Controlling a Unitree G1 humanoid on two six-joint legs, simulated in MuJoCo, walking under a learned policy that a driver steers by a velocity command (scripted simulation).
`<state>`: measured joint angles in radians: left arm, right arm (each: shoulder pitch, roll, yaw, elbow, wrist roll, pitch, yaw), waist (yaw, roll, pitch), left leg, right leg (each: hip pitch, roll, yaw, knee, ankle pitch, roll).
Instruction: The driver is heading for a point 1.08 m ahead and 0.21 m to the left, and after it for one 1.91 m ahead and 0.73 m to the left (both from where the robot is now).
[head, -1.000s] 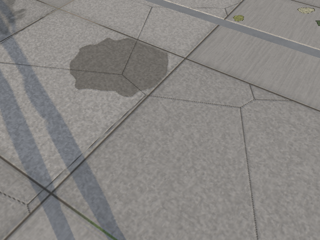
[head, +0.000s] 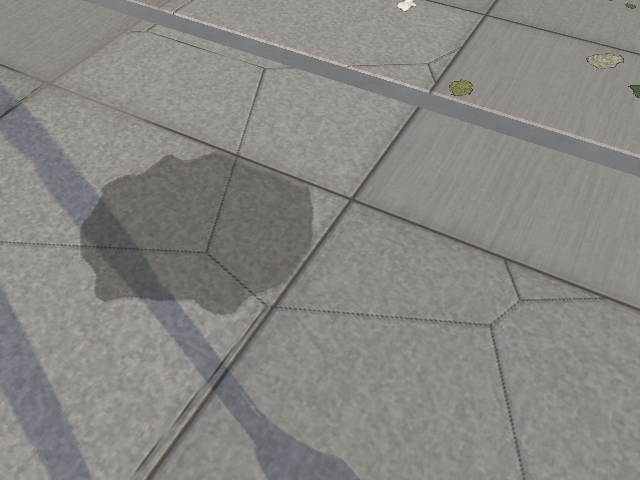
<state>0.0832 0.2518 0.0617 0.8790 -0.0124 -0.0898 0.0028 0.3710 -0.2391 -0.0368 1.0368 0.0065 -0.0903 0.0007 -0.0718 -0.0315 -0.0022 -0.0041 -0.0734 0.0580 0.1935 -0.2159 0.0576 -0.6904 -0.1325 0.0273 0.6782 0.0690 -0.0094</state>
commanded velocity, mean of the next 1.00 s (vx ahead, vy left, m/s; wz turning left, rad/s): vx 0.50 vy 0.00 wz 0.38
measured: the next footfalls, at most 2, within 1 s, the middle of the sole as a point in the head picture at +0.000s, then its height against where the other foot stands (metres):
right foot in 0.16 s outside the picture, level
left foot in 0.70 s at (250, 469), level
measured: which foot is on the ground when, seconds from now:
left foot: down 0.00-0.16, up 0.18-0.68, down 0.70-1.00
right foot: up 0.00-0.14, down 0.16-0.72, up 0.74-1.00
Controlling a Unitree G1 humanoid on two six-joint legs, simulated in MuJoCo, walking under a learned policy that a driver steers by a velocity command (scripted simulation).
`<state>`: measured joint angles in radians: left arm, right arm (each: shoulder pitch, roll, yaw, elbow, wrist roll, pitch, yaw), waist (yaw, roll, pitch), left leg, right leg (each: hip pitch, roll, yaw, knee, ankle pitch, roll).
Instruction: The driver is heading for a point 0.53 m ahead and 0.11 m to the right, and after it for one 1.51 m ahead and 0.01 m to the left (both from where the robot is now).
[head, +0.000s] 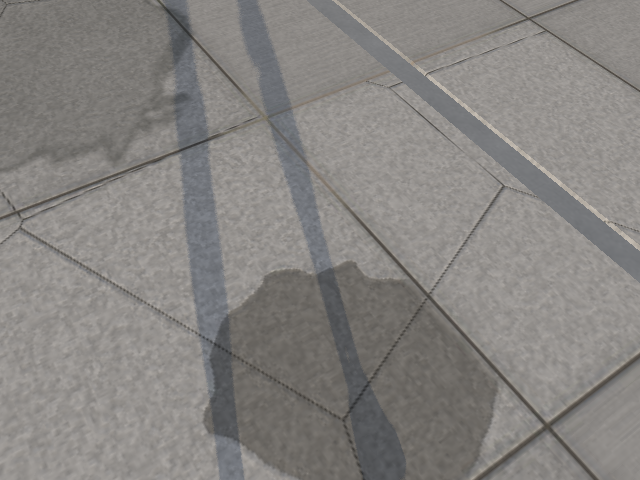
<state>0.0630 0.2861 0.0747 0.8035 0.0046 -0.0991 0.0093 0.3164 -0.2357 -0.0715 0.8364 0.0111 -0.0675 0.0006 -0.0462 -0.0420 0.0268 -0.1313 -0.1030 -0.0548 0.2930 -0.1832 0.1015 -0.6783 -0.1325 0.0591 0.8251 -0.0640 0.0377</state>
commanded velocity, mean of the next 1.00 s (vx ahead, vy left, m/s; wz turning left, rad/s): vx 0.35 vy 0.00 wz -0.01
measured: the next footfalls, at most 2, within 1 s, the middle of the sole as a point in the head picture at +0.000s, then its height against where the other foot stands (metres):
right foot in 0.24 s outside the picture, level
left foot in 0.72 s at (298, 416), level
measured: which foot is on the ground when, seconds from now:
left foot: down 0.00-0.26, up 0.28-0.70, down 0.72-1.00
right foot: up 0.00-0.22, down 0.24-0.74, up 0.76-1.00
